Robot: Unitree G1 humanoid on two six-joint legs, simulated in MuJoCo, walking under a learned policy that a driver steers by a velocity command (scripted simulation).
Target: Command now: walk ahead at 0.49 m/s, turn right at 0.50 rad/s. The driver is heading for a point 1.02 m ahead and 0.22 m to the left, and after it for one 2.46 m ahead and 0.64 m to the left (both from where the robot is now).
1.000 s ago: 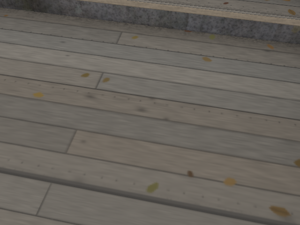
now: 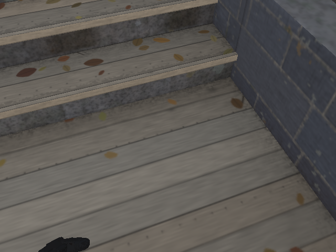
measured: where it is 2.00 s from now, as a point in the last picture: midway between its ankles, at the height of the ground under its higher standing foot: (139, 204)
